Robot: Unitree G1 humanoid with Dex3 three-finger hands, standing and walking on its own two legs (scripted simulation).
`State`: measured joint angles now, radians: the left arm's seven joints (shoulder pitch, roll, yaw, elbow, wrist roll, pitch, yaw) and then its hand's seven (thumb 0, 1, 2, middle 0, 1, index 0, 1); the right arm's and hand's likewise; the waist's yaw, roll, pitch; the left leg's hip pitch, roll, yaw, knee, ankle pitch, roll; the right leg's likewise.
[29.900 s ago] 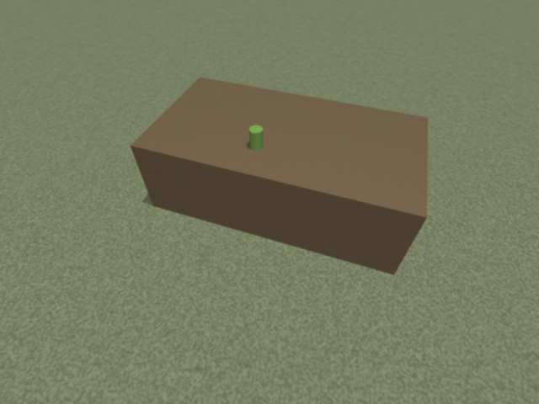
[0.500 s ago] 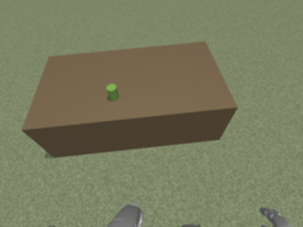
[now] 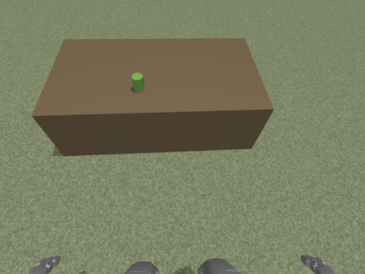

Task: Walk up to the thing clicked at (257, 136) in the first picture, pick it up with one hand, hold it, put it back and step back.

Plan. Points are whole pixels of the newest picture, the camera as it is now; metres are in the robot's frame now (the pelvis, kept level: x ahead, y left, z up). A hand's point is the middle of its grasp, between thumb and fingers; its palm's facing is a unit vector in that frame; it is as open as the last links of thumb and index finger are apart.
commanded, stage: step back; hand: left
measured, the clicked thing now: (138, 83) +0.99 +0.23 -0.33
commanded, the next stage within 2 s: stand in 1.34 s
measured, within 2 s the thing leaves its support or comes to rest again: neither
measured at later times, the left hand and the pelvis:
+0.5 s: hand out of the picture -0.08 +0.28 -0.14, palm faces +0.09 -0.89 -0.44, open 7.4 cm; pelvis -0.15 -0.01 -0.01, yaw +5 degrees
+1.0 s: hand out of the picture -0.08 +0.27 -0.15, palm faces +0.06 -0.94 -0.35, open 7.4 cm; pelvis -0.13 +0.00 +0.00, yaw +3 degrees
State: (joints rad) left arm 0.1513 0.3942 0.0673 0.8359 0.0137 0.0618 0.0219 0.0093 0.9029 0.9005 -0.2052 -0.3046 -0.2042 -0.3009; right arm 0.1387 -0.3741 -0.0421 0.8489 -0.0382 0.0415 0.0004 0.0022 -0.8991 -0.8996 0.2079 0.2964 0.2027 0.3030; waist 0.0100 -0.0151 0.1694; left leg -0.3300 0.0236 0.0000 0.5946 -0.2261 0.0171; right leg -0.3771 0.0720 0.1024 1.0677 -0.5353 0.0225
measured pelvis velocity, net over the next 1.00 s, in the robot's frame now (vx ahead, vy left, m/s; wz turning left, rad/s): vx -0.13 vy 0.00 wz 0.05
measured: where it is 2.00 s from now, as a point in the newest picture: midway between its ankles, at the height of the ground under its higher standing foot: outside the picture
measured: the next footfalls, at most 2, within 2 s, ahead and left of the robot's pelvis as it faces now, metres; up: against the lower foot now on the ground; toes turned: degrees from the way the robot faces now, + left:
right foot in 0.10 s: -0.07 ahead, -0.13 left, +0.00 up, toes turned +3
left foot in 0.46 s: -0.09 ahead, +0.13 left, +0.00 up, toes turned +3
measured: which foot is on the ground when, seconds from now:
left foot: down 0.00-0.12, up 0.14-0.44, down 0.46-1.00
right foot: up 0.00-0.08, down 0.10-1.00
